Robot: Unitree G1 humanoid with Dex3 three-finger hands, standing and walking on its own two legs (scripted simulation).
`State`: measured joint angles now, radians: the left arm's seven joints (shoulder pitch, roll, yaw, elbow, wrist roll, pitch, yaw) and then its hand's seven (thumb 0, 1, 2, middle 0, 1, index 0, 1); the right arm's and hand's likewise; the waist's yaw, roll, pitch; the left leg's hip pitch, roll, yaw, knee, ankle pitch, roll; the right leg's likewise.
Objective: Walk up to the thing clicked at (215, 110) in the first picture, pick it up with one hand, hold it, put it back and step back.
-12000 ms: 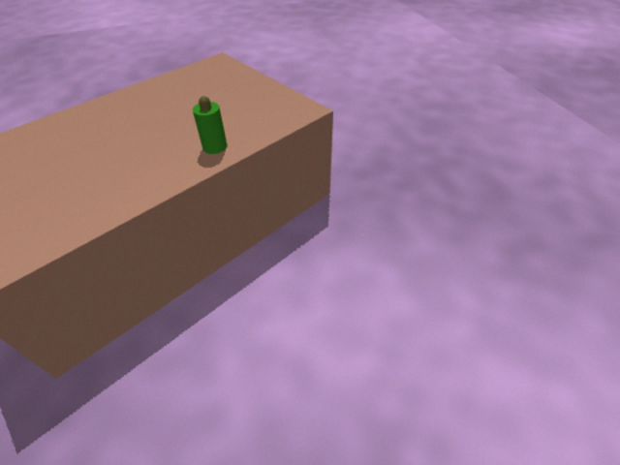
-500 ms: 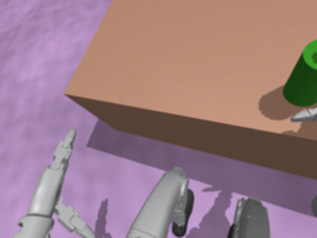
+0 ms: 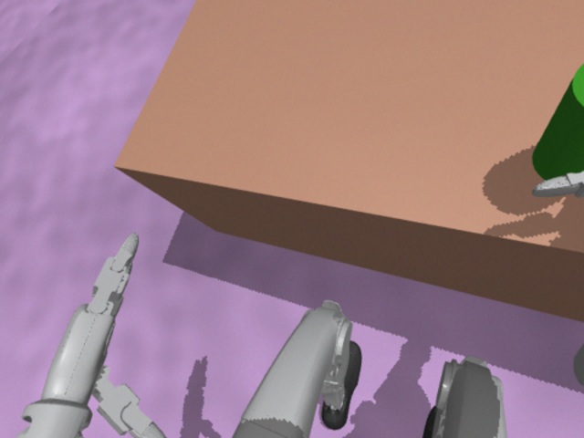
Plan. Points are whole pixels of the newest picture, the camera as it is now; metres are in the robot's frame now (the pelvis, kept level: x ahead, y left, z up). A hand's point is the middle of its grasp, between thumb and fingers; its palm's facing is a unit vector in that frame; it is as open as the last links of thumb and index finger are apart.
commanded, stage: close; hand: right
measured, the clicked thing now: out of the picture +0.56 -0.19 -0.02
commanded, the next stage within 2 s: settle in 0.64 s
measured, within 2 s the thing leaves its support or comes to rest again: leaves its support in 1.04 s
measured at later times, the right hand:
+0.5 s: hand out of the picture +0.53 -0.20 -0.03, palm faces +0.18 +0.98 -0.02, open 12.0 cm
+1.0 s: hand out of the picture +0.52 -0.19 -0.02, palm faces +0.14 +0.99 -0.03, open 11.4 cm
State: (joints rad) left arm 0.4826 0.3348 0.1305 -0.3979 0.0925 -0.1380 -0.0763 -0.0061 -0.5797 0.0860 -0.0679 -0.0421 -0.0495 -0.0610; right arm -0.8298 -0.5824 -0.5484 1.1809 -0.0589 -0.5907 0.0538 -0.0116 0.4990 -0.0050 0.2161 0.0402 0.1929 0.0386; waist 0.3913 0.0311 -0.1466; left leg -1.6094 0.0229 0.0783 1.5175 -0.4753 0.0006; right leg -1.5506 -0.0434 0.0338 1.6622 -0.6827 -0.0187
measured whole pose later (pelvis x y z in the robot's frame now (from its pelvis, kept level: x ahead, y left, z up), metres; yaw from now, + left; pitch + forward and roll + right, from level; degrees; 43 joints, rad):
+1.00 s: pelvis +0.00 +0.00 +0.02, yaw -1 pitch +30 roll +4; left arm 0.47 0.31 0.10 -0.36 0.08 -0.13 -0.06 -0.01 -0.57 0.08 -0.07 -0.04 -0.05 -0.06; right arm -0.74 -0.54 -0.52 1.11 -0.06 -0.52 0.06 -0.03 0.52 -0.78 0.63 0.88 0.73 0.94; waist 0.37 0.04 -0.14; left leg -1.52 0.02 0.08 1.45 -0.47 0.01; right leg -1.46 -0.04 0.04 1.59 -0.66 -0.01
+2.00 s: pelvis +0.02 +0.01 +0.08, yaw -1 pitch +26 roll +3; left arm 0.44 0.27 0.07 -0.15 0.08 -0.10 -0.04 -0.01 -0.55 0.07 -0.06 -0.04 -0.05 -0.05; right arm -0.68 -0.42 -0.44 1.08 -0.01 -0.51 0.04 -0.03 0.60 -0.90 0.61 0.98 0.70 1.05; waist 0.28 0.03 -0.15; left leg -1.26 0.01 0.07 1.24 -0.43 0.01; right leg -1.20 -0.04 0.03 1.36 -0.61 0.00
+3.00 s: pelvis +0.04 +0.00 +0.15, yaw -2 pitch +11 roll +1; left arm 0.39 0.21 0.07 0.20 0.02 -0.09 0.03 -0.01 -0.55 0.07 -0.05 -0.04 -0.04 -0.04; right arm -0.20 -0.18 -0.18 0.53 0.10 -0.35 0.01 -0.03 0.61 -0.91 0.60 0.99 0.70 1.06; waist 0.08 0.02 -0.09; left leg -0.74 0.03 0.03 0.91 -0.35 -0.01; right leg -0.66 -0.01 -0.02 0.96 -0.49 -0.02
